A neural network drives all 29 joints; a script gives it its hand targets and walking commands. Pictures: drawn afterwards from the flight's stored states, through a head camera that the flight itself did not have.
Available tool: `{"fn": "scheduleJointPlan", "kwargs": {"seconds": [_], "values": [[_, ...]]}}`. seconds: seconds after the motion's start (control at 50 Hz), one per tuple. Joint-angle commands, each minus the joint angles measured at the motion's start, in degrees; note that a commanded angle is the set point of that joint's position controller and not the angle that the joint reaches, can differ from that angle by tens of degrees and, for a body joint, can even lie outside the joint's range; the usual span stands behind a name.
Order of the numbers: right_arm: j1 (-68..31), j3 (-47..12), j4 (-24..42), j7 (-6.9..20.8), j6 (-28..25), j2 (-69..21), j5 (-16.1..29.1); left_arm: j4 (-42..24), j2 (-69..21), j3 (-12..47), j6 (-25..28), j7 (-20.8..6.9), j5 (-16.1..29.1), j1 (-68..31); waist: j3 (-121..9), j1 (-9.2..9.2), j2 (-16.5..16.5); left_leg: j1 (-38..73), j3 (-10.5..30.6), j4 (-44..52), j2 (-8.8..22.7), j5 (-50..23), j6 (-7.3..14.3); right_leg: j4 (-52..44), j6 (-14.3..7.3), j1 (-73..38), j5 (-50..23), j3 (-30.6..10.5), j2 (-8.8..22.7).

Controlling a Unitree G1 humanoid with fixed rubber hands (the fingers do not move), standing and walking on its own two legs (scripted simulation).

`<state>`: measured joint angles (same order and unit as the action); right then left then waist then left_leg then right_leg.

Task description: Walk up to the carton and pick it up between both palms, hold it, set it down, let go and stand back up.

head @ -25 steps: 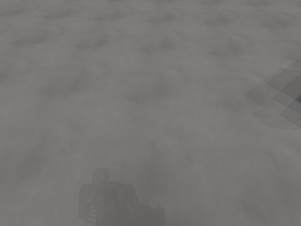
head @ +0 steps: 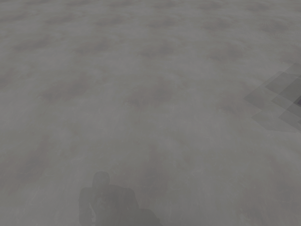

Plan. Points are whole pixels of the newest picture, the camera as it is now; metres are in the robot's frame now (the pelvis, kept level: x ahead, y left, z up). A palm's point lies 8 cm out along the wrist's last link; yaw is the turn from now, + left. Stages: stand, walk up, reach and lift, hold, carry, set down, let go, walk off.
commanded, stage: stand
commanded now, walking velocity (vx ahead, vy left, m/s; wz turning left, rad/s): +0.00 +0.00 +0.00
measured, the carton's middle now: out of the picture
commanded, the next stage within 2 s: walk up in 0.50 s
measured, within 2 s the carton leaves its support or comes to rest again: neither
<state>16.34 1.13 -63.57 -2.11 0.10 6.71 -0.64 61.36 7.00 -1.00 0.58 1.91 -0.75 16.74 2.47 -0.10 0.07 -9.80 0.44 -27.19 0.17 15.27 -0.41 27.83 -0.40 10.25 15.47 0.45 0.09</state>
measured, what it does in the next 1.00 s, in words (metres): lifts its right foot, turning right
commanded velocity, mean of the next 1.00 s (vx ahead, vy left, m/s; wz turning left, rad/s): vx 0.00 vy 0.00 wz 0.00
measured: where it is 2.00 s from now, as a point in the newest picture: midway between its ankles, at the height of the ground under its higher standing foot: (225, 203)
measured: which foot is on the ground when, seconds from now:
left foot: down 0.00-1.00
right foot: down 0.00-0.74, up 0.76-1.00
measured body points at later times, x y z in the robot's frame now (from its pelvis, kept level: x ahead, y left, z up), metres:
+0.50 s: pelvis +0.00 -0.01 +0.00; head +0.01 -0.01 +0.45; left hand -0.02 +0.20 -0.16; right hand -0.02 -0.21 -0.17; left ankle -0.01 +0.12 -0.74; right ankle +0.00 -0.11 -0.74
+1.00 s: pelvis +0.04 -0.09 -0.01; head +0.03 -0.11 +0.43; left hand +0.20 +0.18 -0.12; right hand +0.01 -0.36 -0.17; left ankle +0.00 +0.12 -0.74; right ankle +0.09 -0.29 -0.70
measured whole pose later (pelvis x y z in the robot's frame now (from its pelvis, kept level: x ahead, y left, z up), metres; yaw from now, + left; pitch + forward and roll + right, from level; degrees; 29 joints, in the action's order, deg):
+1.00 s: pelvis +0.04 -0.09 -0.01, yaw -19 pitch -3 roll +2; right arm 15.4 4.8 -57.3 -3.7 -4.4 15.2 -5.2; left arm 52.8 18.9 -5.1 -2.7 -6.1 -3.0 13.8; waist 1.9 0.6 -2.3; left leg 2.2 -16.0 -26.5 11.8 23.5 -1.9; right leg 50.5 3.3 31.9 16.5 1.8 10.9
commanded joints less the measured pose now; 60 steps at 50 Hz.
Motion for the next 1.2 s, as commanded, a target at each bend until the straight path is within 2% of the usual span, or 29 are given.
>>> {"fn": "scheduleJointPlan", "kwargs": {"seconds": [0.0,0.06,0.14,0.22,0.28,0.36,0.48,0.52,0.56,0.62,0.66,0.68,0.7,0.72,0.74,0.76,0.8,0.82,0.86,0.92,0.98,1.0,1.02,1.04,1.06,1.08,1.1,1.12,1.18], "values": [[2.51,0.39,0.2,-0.26,-0.48,3.77,-0.06,-0.06,4.11,-0.66,0.26,0.36,0.42,4.05,4.25,0.14,-0.45,-1.53,3.13,4.94,3.95,-6.55,1.46,-6.74,-1.63,3.77,-4.66,-4.05,3.84],[3.65,0.3,-0.53,-0.19,-0.19,3.75,0.0,0.34,4.25,-0.6,0.26,0.4,0.12,3.38,3.35,-0.18,-1.44,-1.81,2.68,4.95,3.75,-6.81,1.27,-6.42,-1.92,2.86,-5.33,-4.5,4.04],[2.9,0.37,-1.2,-0.36,-0.92,3.32,0.09,0.9,3.81,-0.8,0.3,0.29,0.29,3.23,1.85,0.15,1.13,-1.45,3.31,5.35,4.14,-7.11,1.91,-6.18,-1.78,1.89,-6.47,-4.06,3.81],[4.13,0.17,-2.79,-0.4,-0.45,3.29,-0.06,1.98,2.99,-0.49,0.37,0.5,0.03,5.73,3.82,0.34,-2.1,-1.76,2.42,5.2,3.69,-7.73,1.53,-6.3,-1.6,2.96,-6.67,-4.57,4.11],[4.68,0.41,-2.24,-0.54,-0.29,4.0,0.17,2.65,2.96,-0.19,0.25,0.46,0.0,6.1,3.83,0.19,2.22,-1.91,2.91,5.15,4.24,-6.66,1.2,-7.2,-1.67,3.06,-4.87,-3.76,3.59],[4.37,0.15,-2.76,-0.7,-0.22,2.59,-0.02,2.42,2.25,-0.15,0.58,0.73,-0.05,4.75,3.21,0.02,-1.41,-1.21,2.61,4.65,4.25,-7.91,1.4,-7.2,-2.06,3.3,-6.63,-5.06,4.49],[3.53,0.15,-2.59,-0.52,-0.38,3.14,0.02,3.12,3.32,-0.46,0.47,0.75,0.04,5.75,3.39,0.03,0.67,-1.37,2.92,5.02,4.31,-8.33,1.32,-7.34,-1.84,2.27,-7.08,-4.42,3.88],[5.6,0.41,-3.26,-0.49,-0.42,3.57,0.1,2.66,1.94,-0.21,0.57,0.76,0.07,4.55,3.44,-0.86,-1.02,-1.49,2.71,5.13,4.28,-7.72,1.07,-7.3,-2.04,1.86,-7.39,-4.45,4.16],[5.27,0.35,-3.28,-0.58,-0.06,3.22,-0.15,3.06,1.39,0.09,0.44,0.75,0.19,5.36,3.02,-0.66,1.07,0.03,2.31,5.06,4.47,-8.53,0.71,-7.72,-1.79,2.66,-7.49,-4.09,4.0],[4.07,0.08,-2.96,-0.67,-0.5,2.33,-0.28,3.1,2.01,-0.32,0.47,0.68,0.13,5.66,2.84,0.37,-1.21,-1.01,2.36,5.62,4.37,-8.15,1.08,-7.07,-2.15,1.68,-7.86,-4.41,4.16],[4.49,-0.07,-2.96,-0.62,-0.4,2.85,-0.13,3.28,3.22,-0.6,0.43,0.72,0.06,6.22,3.77,0.37,-0.4,-3.01,2.55,5.8,4.27,-8.16,0.82,-6.93,-2.28,0.44,-7.53,-4.38,3.94],[3.02,4.58,3.19,-1.45,-1.58,14.49,-2.65,-2.79,14.77,-4.44,0.29,-1.31,-1.34,-0.53,1.28,-0.98,-2.51,14.3,5.71,2.22,7.75,16.57,6.89,1.9,-2.34,23.08,19.58,-9.2,2.25],[6.99,6.09,2.22,-2.19,-1.84,17.25,-3.05,-5.71,13.16,-3.49,-0.39,-2.48,-1.39,-5.24,2.06,-4.13,-7.04,24.22,15.26,10.2,17.31,25.88,11.34,9.61,-0.02,39.47,24.45,-4.32,-0.37],[10.48,6.21,1.6,-3.09,-2.16,16.38,-3.2,-8.56,10.91,-3.04,-1.12,-3.22,-3.25,-11.73,2.78,-6.28,-10.43,18.37,25.84,16.55,30.96,25.72,16.27,28.86,1.48,40.3,16.86,-1.52,3.44],[7.94,5.41,1.85,-3.78,-2.87,14.84,-3.25,-10.67,10.86,-3.47,-1.71,-3.86,-4.12,-11.85,6.03,-4.44,-7.31,11.8,25.7,18.46,34.22,23.18,17.6,34.91,2.89,39.48,15.13,-4.08,9.12],[4.9,4.99,3.21,-4.1,-3.68,13.32,-3.08,-10.44,11.05,-4.04,-1.94,-4.43,-4.38,-9.35,6.08,-2.5,-5.18,9.76,22.6,18.92,33.46,23.31,17.21,37.96,3.84,38.75,13.28,-5.15,10.58],[-1.49,4.89,5.34,-4.15,-5.39,13.2,-3.49,-10.24,11.84,-4.82,-2.09,-5.56,-4.0,-4.28,5.83,0.98,-6.16,5.03,11.91,18.7,29.1,20.62,13.69,40.19,4.8,33.97,8.9,-7.93,12.61],[-3.71,5.0,6.34,-3.73,-5.61,14.25,-3.78,-10.22,11.12,-4.88,-2.33,-6.14,-3.54,-2.95,5.25,1.89,-7.79,4.34,7.99,18.35,27.41,21.32,13.17,38.65,5.18,31.4,8.45,-6.16,12.0],[-4.77,4.96,7.88,-2.68,-5.87,14.66,-3.72,-11.35,10.02,-4.17,-2.73,-7.22,-2.78,-4.33,7.05,1.41,-10.2,3.17,-0.21,18.41,24.7,21.19,12.2,32.69,5.28,30.1,5.06,-3.21,11.98],[-3.01,5.15,9.84,-1.59,-5.43,17.14,-4.66,-13.19,9.54,-2.85,-2.58,-8.74,-2.2,-8.71,8.87,-0.19,-9.86,-0.11,-11.04,16.55,21.21,19.65,10.3,21.85,4.04,23.02,-0.74,3.26,10.07],[-2.1,5.62,11.12,-1.2,-4.38,20.88,-5.45,-13.34,12.21,-3.19,-1.0,-9.01,-1.39,-5.79,8.94,0.69,-10.75,-6.92,-13.8,12.58,22.58,23.36,9.99,19.37,0.83,11.71,0.82,10.77,5.89],[-3.1,5.49,11.99,-0.88,-3.81,21.32,-5.26,-12.64,13.46,-3.55,-0.59,-8.77,-1.47,-2.62,7.18,2.86,-8.0,-6.77,-14.59,8.1,22.43,21.78,9.05,15.63,-0.19,7.82,0.29,11.04,4.98],[-3.55,4.78,12.9,-0.06,-3.18,19.44,-5.16,-10.49,15.95,-4.54,0.05,-8.04,-1.16,3.83,2.94,6.14,-2.29,-7.0,-18.61,-3.2,18.59,11.76,7.82,12.87,-1.58,0.39,-0.08,13.33,0.9],[-2.8,3.1,13.37,1.09,-2.51,15.76,-5.61,-7.9,18.24,-5.88,0.74,-6.63,-0.98,14.12,-1.83,11.0,7.36,-9.39,-21.46,-26.1,12.45,-0.61,6.65,8.07,-3.7,-9.1,5.71,10.49,-2.78],[-4.51,1.61,16.8,2.83,-2.18,11.67,-5.64,-7.45,22.48,-6.56,0.97,-5.5,-0.82,19.75,-1.06,13.21,18.75,-25.42,-14.05,-44.16,5.85,21.33,5.35,0.9,-6.67,-16.16,10.92,-11.06,6.14],[-3.58,0.98,22.11,3.84,-2.05,12.05,-2.95,-11.25,27.79,-7.38,0.77,-4.64,1.32,16.59,-5.32,10.53,23.07,-36.76,-4.38,-51.73,2.01,25.42,3.79,-13.98,-12.25,-16.81,26.31,-40.8,18.01],[-6.89,0.57,24.15,4.29,-2.64,14.57,-1.42,-12.23,29.81,-7.98,0.44,-3.26,3.73,13.78,-5.5,9.88,18.44,-36.01,1.68,-54.12,4.58,22.06,4.19,-22.86,-14.49,-11.62,38.28,-47.09,20.41],[-9.92,0.14,24.69,4.65,-3.42,14.53,-0.95,-12.64,27.53,-6.81,0.12,-2.12,2.89,11.67,-0.08,8.8,14.0,-37.53,2.23,-53.98,6.21,17.53,5.06,-20.79,-12.48,-8.9,33.62,-41.63,18.76],[-1.94,0.65,22.14,3.83,-4.5,14.73,-1.01,-15.5,21.16,-4.02,1.52,-1.8,0.41,4.84,2.55,2.29,11.29,-27.62,1.78,-40.08,9.14,11.57,3.07,-12.13,-11.09,2.19,7.82,-24.46,15.04]]}}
